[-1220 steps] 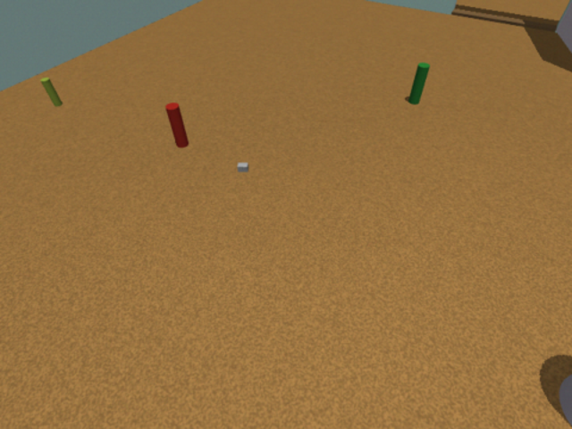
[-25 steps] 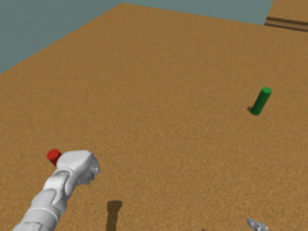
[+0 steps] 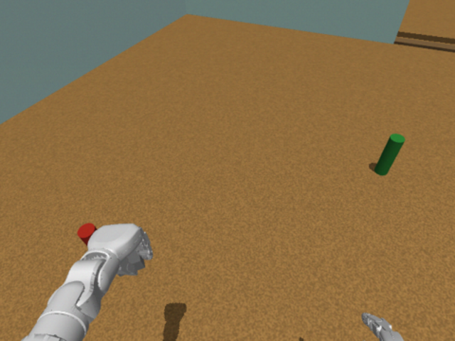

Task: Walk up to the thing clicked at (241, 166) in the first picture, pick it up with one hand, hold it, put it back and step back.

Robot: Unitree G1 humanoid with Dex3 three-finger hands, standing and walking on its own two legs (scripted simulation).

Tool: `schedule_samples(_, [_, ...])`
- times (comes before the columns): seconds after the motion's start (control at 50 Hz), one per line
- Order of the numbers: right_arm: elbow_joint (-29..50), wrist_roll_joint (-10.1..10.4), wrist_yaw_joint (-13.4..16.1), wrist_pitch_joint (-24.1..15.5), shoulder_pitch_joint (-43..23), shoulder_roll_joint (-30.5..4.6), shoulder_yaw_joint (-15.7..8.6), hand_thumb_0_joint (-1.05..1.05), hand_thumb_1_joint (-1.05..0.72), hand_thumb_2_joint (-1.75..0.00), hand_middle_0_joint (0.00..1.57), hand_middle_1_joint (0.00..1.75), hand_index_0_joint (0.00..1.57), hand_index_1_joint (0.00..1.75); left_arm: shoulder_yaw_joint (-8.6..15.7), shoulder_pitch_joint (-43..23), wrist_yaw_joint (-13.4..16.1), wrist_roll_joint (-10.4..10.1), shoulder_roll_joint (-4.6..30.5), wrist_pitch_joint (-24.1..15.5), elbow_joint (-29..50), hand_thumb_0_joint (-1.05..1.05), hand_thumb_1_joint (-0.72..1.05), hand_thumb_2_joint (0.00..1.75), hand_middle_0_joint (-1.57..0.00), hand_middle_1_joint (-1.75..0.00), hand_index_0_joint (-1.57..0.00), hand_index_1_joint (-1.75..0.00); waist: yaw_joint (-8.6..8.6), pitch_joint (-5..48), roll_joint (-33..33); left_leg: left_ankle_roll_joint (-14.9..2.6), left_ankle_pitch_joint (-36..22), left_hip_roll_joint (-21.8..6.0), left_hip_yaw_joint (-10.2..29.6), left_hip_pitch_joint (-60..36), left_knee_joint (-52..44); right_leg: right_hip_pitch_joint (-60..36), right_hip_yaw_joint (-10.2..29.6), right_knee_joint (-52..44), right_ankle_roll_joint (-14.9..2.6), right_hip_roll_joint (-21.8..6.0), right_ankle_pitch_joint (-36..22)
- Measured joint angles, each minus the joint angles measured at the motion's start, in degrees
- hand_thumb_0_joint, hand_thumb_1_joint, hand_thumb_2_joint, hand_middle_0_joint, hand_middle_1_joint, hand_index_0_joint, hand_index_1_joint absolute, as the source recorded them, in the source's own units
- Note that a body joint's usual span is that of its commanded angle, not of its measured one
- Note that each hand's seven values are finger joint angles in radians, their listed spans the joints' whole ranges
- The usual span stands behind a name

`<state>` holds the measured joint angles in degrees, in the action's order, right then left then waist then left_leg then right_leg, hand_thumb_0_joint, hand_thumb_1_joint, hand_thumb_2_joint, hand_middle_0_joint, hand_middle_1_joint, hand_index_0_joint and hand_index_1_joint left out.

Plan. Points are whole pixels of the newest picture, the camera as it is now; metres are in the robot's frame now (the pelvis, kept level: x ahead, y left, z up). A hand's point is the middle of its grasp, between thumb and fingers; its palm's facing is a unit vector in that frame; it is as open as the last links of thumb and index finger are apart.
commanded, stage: hold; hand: left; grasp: from above
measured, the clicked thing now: (128, 260) +0.32 +0.23 -0.07
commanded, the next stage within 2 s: crouch in 1.02 s
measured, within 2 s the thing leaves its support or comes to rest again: neither
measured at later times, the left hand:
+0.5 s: hand (122, 261) +0.29 +0.22 -0.02, palm faces -0.43 -0.04 -0.90, open 4.9 cm
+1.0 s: hand (125, 259) +0.30 +0.22 -0.02, palm faces -0.45 -0.04 -0.89, open 5.1 cm
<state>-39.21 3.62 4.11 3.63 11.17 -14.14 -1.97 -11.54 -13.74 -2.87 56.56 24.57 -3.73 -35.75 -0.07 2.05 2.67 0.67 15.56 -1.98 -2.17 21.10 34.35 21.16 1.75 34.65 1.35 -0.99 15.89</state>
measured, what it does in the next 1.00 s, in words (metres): stands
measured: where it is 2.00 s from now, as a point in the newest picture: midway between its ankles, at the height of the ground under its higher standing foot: outside the picture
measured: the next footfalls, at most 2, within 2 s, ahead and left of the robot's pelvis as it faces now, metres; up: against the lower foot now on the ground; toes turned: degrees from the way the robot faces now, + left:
none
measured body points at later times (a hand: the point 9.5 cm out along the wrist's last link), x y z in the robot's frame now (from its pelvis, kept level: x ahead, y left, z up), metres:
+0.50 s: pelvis +0.00 +0.00 +0.01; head +0.00 -0.03 +0.46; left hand +0.31 +0.22 +0.04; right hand +0.15 -0.25 -0.11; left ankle +0.02 +0.13 -0.73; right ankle +0.02 -0.13 -0.73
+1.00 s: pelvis +0.01 +0.00 +0.01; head +0.01 -0.02 +0.46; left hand +0.32 +0.22 +0.03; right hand +0.16 -0.25 -0.11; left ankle +0.02 +0.13 -0.73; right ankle +0.02 -0.13 -0.73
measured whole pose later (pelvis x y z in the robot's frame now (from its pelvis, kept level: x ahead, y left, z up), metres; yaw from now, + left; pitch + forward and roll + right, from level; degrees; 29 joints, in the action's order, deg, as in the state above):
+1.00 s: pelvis +0.01 +0.00 +0.01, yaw +0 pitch +1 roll +0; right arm -39.2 4.1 4.8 4.9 9.8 -13.9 -1.6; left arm -11.9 -13.2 -3.7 56.6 24.3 -4.1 -34.0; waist 0.6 0.6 2.8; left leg 0.9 13.4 -1.9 -2.3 16.0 28.6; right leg 16.4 1.8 29.5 1.1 -1.0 14.0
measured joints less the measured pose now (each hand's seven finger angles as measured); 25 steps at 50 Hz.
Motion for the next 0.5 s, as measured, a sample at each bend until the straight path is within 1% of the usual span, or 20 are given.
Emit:
schedule_samples(0.22, [-0.2,0.0,0.4,-0.1,-0.6,0.0,0.4,0.01,-0.91,-0.90,0.20,0.30,0.20,0.29,0.3,-0.1,-0.2,-0.2,0.2,-0.5,0.9,-0.11,0.63,0.00,-1.06,-0.02,-1.22,-0.02,0.15,-0.7,0.1,0.12,-1.2,0.0,-0.1,-1.8,-1.9,-1.5,0.1,-1.5,-0.13,0.1,-1.0])
schedule_samples(0.38, [0.0,0.2,0.6,-0.1,-1.0,-0.1,0.5,0.01,-0.91,-0.90,0.20,0.30,0.20,0.29,0.3,0.1,-1.1,-0.5,0.4,-0.5,2.1,-0.11,0.64,0.00,-1.05,-0.03,-1.22,-0.03,0.34,-1.2,0.2,0.12,-1.9,0.0,-0.2,-2.7,-3.1,-2.4,0.1,-2.6,-0.15,0.1,-1.7])
schedule_samples(0.5, [0.0,0.3,0.8,0.0,-1.3,0.0,0.7,0.01,-0.91,-0.91,0.20,0.30,0.20,0.29,-0.2,0.2,-1.7,-0.8,0.4,-0.4,2.7,-0.10,0.64,0.00,-1.04,-0.04,-1.21,-0.03,0.53,-1.3,0.3,0.11,-2.1,0.0,-0.2,-3.5,-3.9,-3.2,0.1,-3.4,-0.13,0.0,-1.9])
